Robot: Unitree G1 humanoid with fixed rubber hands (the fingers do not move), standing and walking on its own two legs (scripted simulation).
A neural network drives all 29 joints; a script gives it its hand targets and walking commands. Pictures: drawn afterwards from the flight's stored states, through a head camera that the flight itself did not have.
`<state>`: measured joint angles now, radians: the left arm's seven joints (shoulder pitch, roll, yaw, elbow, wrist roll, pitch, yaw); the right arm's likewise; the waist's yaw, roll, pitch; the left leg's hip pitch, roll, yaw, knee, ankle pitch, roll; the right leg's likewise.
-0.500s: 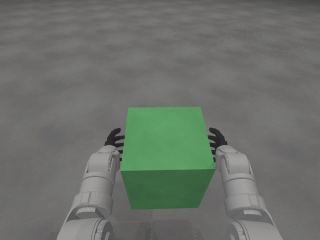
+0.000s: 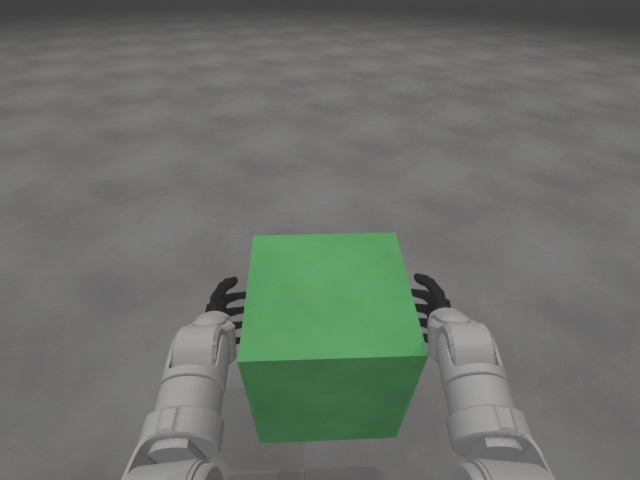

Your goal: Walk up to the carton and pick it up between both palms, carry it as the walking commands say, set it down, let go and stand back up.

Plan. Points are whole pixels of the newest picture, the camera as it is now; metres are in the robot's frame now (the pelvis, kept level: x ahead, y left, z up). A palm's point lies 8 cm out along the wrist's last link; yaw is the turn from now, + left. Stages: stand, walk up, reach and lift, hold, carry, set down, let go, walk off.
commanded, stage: reach and lift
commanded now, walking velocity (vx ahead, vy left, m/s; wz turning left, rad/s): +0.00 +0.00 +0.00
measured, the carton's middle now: (326, 339) +0.33 +0.00 +0.00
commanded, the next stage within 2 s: hold in 0.16 s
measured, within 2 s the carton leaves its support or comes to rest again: neither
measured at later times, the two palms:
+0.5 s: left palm (217, 329) +0.30 +0.15 +0.06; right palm (438, 327) +0.30 -0.15 +0.07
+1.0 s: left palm (216, 334) +0.30 +0.15 +0.06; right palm (439, 334) +0.30 -0.15 +0.06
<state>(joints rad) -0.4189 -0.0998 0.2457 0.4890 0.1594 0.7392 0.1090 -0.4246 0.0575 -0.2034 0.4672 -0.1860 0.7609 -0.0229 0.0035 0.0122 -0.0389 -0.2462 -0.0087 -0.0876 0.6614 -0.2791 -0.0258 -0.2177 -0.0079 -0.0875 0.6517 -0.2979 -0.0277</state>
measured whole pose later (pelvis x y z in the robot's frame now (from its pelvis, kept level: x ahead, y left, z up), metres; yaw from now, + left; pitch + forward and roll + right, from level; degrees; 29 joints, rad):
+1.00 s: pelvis +0.00 +0.00 +0.00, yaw +0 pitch -8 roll -1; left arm -0.38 -0.11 0.24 0.46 0.16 0.74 0.10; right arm -0.37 0.06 -0.18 0.42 -0.19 0.75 -0.02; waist 0.00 0.01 -0.03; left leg -0.25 -0.01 -0.09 0.66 -0.27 -0.03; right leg -0.22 -0.01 -0.09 0.65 -0.29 -0.03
